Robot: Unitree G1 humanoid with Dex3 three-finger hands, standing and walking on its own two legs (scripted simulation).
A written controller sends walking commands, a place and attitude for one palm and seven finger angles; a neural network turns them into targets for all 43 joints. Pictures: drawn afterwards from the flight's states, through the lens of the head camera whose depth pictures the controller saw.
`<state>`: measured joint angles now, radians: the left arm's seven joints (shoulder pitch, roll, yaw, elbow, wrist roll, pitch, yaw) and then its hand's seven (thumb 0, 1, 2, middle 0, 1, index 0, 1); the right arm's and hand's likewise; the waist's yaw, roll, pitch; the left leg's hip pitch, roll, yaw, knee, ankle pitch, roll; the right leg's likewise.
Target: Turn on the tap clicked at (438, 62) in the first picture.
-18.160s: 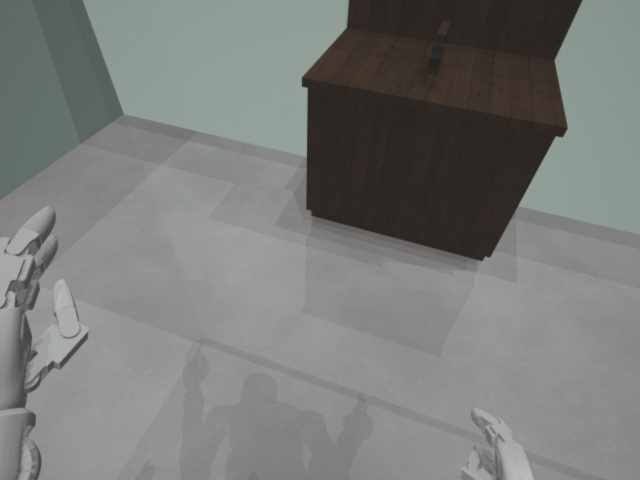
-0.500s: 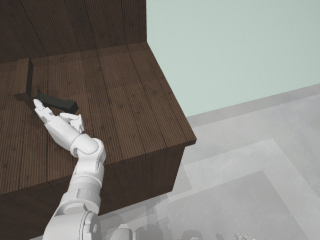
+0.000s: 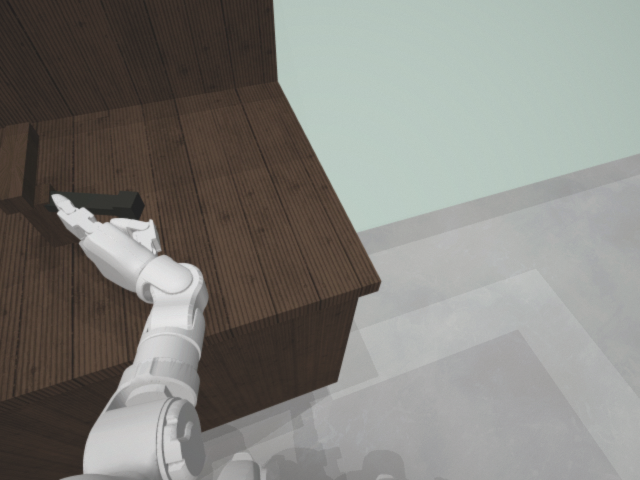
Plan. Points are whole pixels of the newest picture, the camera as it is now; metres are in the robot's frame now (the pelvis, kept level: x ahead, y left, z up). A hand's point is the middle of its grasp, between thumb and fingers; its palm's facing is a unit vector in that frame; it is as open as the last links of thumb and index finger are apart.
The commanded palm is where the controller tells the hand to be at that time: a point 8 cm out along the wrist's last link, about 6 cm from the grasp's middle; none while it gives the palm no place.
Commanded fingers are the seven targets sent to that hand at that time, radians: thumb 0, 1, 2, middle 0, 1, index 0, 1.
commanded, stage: push the lever round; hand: left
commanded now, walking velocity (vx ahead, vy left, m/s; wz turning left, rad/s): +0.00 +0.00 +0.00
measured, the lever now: (129, 206) +0.46 +0.25 +0.07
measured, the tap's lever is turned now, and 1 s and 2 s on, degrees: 67 71 71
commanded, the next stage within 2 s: lift the hand up off the lever in 0.06 s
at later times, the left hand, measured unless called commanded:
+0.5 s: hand (144, 219) +0.43 +0.22 +0.07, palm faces +0.83 -0.56 -0.08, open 7.8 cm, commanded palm +0.37 +0.22 +0.07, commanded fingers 0.00 0.90 0.90 -0.15 -0.15 -0.15 -0.15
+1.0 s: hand (135, 219) +0.42 +0.22 +0.09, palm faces +0.82 -0.57 -0.06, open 7.8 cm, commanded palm +0.36 +0.22 +0.09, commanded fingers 0.00 0.90 0.90 -0.15 -0.15 -0.15 -0.15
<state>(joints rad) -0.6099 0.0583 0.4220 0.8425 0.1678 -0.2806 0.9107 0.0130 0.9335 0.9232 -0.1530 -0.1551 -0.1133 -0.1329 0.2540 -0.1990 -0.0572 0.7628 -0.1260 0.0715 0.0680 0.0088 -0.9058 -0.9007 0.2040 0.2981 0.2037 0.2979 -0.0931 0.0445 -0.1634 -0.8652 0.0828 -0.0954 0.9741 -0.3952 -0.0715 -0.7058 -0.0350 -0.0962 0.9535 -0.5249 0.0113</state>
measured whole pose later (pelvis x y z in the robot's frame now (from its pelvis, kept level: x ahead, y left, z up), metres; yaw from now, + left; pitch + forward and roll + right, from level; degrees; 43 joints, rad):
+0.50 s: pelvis +0.01 +0.00 +0.01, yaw +0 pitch +15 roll -2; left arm -0.57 0.06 0.41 0.77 0.15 -0.24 0.88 0.02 0.90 0.90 -0.15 -0.16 -0.15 -0.14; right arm 0.27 -0.20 -0.06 0.75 -0.12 0.08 0.08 0.01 -0.91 -0.90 0.20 0.30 0.20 0.30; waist -0.09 0.05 -0.16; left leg -0.82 0.08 -0.09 0.95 -0.40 -0.07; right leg -0.65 -0.03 -0.09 0.91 -0.52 0.02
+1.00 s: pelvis +0.01 +0.01 +0.02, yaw +1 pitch +12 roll -2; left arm -0.49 0.01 0.33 0.64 0.12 -0.17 0.86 0.02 0.90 0.90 -0.15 -0.15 -0.15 -0.15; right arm 0.24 -0.20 -0.05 0.73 -0.11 0.08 0.08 0.01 -0.91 -0.90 0.20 0.30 0.20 0.30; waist -0.06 0.04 -0.15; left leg -0.71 0.07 -0.08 0.88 -0.38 -0.06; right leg -0.54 -0.04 -0.09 0.83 -0.49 0.02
